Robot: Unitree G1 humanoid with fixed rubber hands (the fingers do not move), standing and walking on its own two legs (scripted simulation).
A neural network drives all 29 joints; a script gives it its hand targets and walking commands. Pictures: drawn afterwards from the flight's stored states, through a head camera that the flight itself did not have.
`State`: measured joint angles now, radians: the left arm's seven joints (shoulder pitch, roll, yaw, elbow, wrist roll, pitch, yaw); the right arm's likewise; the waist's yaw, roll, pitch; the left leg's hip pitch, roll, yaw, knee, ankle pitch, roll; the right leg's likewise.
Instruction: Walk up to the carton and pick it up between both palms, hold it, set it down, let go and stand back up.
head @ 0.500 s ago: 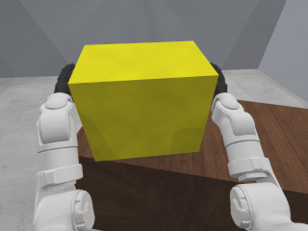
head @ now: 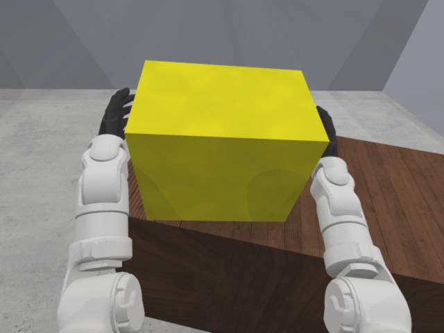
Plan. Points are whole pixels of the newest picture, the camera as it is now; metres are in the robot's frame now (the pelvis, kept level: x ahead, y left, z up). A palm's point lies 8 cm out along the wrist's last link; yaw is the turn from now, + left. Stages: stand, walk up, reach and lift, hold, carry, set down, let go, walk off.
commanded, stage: set down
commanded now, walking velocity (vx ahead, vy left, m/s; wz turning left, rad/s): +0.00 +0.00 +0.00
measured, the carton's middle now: (221, 148) +0.40 -0.01 +0.17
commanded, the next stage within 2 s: none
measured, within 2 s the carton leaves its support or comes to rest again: neither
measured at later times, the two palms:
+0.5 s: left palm (115, 137) +0.41 +0.18 +0.19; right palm (314, 147) +0.39 -0.19 +0.18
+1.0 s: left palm (130, 143) +0.42 +0.16 +0.16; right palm (318, 155) +0.40 -0.21 +0.16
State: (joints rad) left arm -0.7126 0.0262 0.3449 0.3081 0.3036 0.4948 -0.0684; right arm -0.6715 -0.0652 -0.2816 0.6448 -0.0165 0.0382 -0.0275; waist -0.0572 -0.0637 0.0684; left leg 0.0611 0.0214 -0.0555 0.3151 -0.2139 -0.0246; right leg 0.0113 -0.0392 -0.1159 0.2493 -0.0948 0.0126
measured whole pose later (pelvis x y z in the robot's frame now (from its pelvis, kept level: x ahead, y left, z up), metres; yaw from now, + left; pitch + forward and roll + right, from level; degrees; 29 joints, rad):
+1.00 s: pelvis +0.03 +0.00 +0.00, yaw +0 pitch -4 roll -1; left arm -0.69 0.00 0.33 0.49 0.26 0.35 0.00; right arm -0.67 -0.09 -0.33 0.75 -0.07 -0.04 0.00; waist -0.06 -0.03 0.02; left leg -0.01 0.02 -0.05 0.32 -0.24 -0.02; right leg -0.05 -0.04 -0.11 0.24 -0.12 0.02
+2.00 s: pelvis +0.04 +0.01 +0.00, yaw -2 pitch +3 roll -2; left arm -0.78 0.00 0.36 0.84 0.23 0.13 0.04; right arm -0.72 -0.10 -0.50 0.92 -0.22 -0.14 0.05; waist -0.04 0.00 -0.04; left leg -0.14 0.03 -0.02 0.35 -0.27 -0.02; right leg -0.19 -0.03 -0.09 0.26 -0.12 0.03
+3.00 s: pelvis +0.03 +0.01 +0.00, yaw -3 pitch +9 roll -1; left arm -0.82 0.02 0.41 1.07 0.20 -0.10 0.05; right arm -0.71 -0.09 -0.56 0.97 -0.30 -0.24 0.05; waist -0.04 0.02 -0.07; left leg -0.27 0.03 -0.01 0.37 -0.25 -0.01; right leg -0.34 -0.03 -0.07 0.31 -0.11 0.02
